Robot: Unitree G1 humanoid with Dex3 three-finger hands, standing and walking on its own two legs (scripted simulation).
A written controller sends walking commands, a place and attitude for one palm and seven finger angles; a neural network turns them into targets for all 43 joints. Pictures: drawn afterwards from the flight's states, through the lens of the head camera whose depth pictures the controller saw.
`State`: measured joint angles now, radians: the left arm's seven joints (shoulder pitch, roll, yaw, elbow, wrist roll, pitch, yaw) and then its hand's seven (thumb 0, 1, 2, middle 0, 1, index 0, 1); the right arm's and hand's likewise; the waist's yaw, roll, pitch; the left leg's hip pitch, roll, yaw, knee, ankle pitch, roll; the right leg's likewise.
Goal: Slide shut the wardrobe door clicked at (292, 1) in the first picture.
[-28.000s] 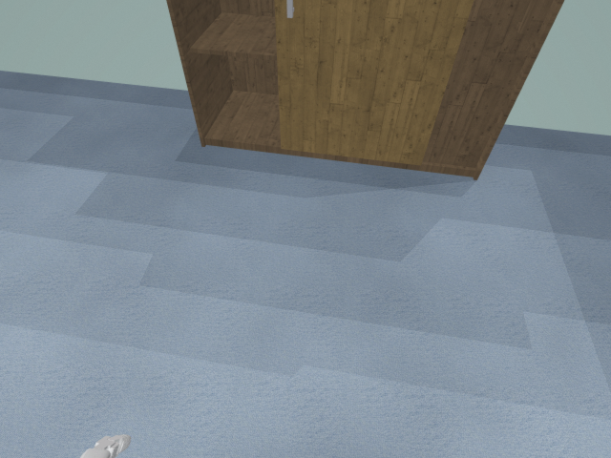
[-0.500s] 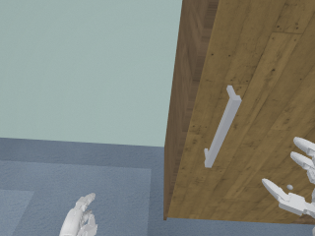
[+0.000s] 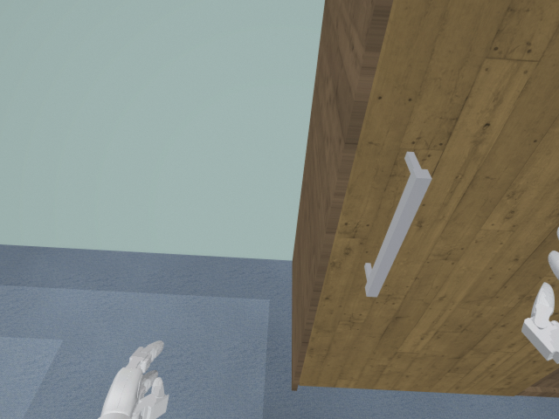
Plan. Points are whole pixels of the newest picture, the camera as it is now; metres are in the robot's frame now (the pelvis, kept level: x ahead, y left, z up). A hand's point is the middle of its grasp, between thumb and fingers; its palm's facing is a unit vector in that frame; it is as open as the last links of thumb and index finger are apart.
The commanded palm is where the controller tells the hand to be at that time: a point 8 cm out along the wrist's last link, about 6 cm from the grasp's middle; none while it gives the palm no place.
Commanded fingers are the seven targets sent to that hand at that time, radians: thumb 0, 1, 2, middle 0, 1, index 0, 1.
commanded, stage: draw the hand back to the body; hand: right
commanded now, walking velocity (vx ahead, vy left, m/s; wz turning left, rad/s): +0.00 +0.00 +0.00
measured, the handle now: (389, 233) +0.38 -0.18 +0.08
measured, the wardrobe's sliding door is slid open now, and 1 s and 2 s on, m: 0.00 0.00 0.00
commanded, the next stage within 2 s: step back with the hand held close in 0.10 s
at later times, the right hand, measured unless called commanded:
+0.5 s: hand (519, 317) +0.20 -0.26 +0.15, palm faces +0.34 +0.83 -0.44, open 7.4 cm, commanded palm +0.13 -0.31 +0.17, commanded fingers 0.00 -0.90 -0.90 0.20 0.30 0.20 0.30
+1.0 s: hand out of the picture +0.13 -0.30 +0.15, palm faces +0.42 +0.81 -0.41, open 7.4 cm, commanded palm +0.06 -0.34 +0.17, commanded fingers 0.00 -0.90 -0.90 0.20 0.30 0.20 0.30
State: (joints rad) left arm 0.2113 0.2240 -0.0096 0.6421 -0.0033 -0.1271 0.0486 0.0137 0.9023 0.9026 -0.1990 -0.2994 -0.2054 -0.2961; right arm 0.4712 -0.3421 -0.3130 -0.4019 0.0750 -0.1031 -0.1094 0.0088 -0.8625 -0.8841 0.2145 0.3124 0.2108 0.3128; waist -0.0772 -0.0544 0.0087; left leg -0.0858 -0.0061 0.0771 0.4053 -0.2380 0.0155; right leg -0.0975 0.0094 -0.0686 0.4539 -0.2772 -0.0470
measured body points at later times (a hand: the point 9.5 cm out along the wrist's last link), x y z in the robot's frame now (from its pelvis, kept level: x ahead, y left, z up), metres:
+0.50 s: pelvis -0.02 -0.01 +0.00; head -0.01 -0.01 +0.45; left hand +0.15 +0.24 -0.08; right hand +0.17 -0.30 +0.17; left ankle -0.01 +0.11 -0.74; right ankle -0.01 -0.08 -0.74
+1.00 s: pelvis -0.08 -0.04 -0.02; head -0.06 -0.07 +0.43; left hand +0.08 +0.19 -0.09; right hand +0.10 -0.34 +0.18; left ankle -0.01 +0.11 -0.74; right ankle -0.01 -0.08 -0.74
